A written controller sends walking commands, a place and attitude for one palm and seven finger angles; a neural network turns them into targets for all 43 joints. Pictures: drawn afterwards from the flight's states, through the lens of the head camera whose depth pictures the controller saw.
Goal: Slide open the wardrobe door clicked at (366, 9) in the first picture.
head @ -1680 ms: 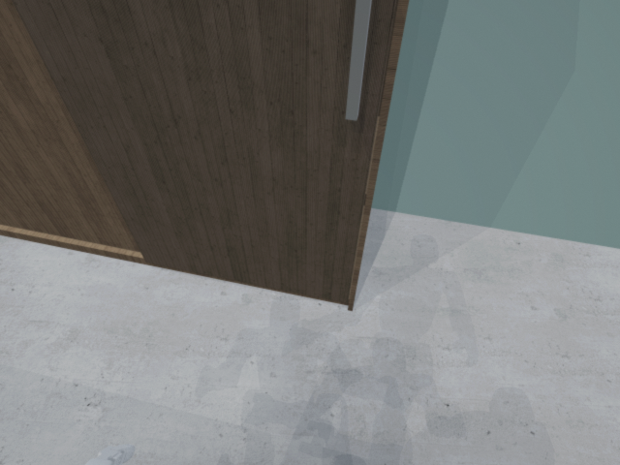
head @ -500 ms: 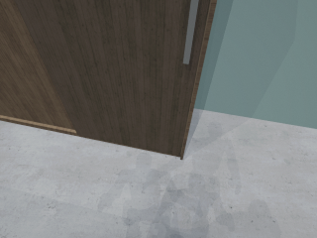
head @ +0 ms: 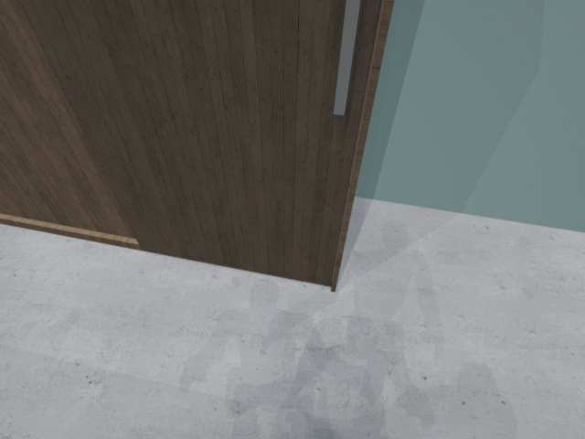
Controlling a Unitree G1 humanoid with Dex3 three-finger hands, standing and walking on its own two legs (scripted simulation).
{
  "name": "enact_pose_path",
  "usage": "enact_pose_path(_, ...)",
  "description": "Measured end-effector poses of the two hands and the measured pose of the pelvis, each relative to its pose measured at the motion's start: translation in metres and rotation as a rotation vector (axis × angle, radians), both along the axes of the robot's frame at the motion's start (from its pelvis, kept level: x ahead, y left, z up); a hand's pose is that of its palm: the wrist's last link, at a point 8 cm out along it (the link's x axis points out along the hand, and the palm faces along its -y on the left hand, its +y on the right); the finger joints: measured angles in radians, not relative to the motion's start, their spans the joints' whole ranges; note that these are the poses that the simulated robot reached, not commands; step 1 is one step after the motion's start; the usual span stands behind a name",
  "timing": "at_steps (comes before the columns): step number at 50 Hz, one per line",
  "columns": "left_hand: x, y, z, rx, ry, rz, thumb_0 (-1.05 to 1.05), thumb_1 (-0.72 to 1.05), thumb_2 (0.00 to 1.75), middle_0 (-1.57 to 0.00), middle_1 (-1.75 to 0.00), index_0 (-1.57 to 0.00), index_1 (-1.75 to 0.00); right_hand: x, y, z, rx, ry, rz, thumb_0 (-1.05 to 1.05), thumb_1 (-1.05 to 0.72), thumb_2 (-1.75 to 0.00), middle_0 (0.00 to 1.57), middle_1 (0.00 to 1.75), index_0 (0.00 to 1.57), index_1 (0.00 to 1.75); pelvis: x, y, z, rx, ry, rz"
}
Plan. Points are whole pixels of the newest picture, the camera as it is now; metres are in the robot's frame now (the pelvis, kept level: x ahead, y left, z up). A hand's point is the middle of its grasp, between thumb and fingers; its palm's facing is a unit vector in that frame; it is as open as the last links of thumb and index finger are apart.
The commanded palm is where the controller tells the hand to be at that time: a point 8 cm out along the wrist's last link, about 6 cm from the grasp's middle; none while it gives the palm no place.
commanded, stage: turn to face it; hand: right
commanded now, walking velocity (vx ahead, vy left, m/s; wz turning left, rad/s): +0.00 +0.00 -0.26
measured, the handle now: (349, 35) +0.78 -0.06 +0.21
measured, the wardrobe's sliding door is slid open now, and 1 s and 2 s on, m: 0.00 0.00 0.00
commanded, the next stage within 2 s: take the last steps up to it in 0.26 s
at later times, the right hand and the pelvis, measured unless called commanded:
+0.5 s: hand out of the picture +0.00 -0.21 -0.19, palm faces +0.08 +0.97 -0.21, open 7.4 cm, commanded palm none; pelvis +0.00 -0.01 -0.01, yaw -5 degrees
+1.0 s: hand out of the picture +0.01 -0.07 -0.18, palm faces +0.19 +0.97 -0.13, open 7.4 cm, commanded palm none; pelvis +0.14 +0.05 -0.01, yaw -6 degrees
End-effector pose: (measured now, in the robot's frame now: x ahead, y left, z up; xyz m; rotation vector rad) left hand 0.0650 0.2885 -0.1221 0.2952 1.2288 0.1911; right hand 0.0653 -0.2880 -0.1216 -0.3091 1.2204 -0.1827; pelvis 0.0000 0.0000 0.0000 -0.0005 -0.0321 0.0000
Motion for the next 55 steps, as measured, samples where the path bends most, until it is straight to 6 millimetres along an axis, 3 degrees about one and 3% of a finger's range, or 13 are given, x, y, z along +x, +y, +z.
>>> enact_pose_path(8, -0.007, -0.019, -0.011, -0.036, 0.041, -0.017, 0.01, 0.91, 0.90, -0.20, -0.30, -0.20, -0.30, -0.012, 0.010, -0.009, 0.022, 0.010, -0.038, 0.01, -0.91, -0.90, 0.20, 0.30, 0.20, 0.30, -0.004, -0.002, -0.004, 0.001, 0.011, -0.028)
enact_pose_path(16, -0.020, -0.054, -0.025, -0.100, 0.094, -0.037, 0.01, 0.91, 0.90, -0.20, -0.30, -0.20, -0.30, -0.043, 0.027, -0.026, 0.085, 0.058, -0.097, 0.01, -0.91, -0.90, 0.20, 0.30, 0.20, 0.30, -0.009, -0.008, -0.010, 0.007, 0.022, -0.062)
enact_pose_path(23, -0.026, -0.073, -0.027, -0.119, 0.117, -0.047, 0.01, 0.91, 0.90, -0.20, -0.30, -0.20, -0.30, -0.070, 0.031, -0.035, 0.118, 0.112, -0.142, 0.01, -0.91, -0.90, 0.20, 0.30, 0.20, 0.30, -0.007, -0.013, -0.012, 0.013, 0.034, -0.080)
enact_pose_path(29, -0.029, -0.063, -0.023, -0.122, 0.118, 0.000, 0.01, 0.91, 0.90, -0.21, -0.30, -0.20, -0.30, -0.081, 0.045, -0.032, 0.130, 0.173, -0.153, 0.01, -0.91, -0.90, 0.20, 0.29, 0.20, 0.30, 0.014, 0.000, -0.007, 0.004, 0.052, -0.088)
enact_pose_path(37, -0.025, -0.017, -0.040, -0.116, 0.207, 0.020, 0.01, 0.91, 0.90, -0.21, -0.30, -0.20, -0.30, -0.060, 0.087, -0.029, 0.122, 0.131, -0.210, 0.01, -0.91, -0.90, 0.20, 0.29, 0.20, 0.30, 0.048, 0.034, -0.015, 0.002, 0.038, -0.114)
enact_pose_path(41, 0.012, -0.002, -0.034, -0.114, 0.204, -0.009, 0.01, 0.91, 0.90, -0.20, -0.30, -0.20, -0.30, -0.063, 0.113, -0.025, 0.136, 0.156, -0.271, 0.01, -0.91, -0.90, 0.20, 0.29, 0.20, 0.30, 0.075, 0.045, -0.010, -0.010, 0.031, -0.122)
enact_pose_path(46, 0.086, 0.002, -0.031, -0.121, 0.099, -0.017, 0.01, 0.91, 0.90, -0.20, -0.30, -0.20, -0.30, -0.067, 0.150, -0.024, 0.190, 0.281, -0.285, 0.00, -0.91, -0.90, 0.20, 0.29, 0.20, 0.30, 0.110, 0.051, -0.009, -0.006, 0.038, -0.114)
enact_pose_path(51, 0.168, -0.014, -0.034, -0.145, 0.023, -0.058, 0.01, 0.91, 0.90, -0.20, -0.30, -0.20, -0.30, -0.056, 0.177, -0.027, 0.237, 0.377, -0.317, 0.01, -0.91, -0.90, 0.20, 0.29, 0.20, 0.30, 0.150, 0.052, -0.016, 0.007, 0.046, -0.104)
enact_pose_path(55, 0.237, -0.037, -0.039, -0.165, -0.042, -0.102, 0.01, 0.91, 0.90, -0.20, -0.30, -0.20, -0.30, -0.037, 0.185, -0.033, 0.263, 0.438, -0.342, 0.01, -0.91, -0.90, 0.20, 0.30, 0.20, 0.30, 0.188, 0.049, -0.025, 0.012, 0.043, -0.099)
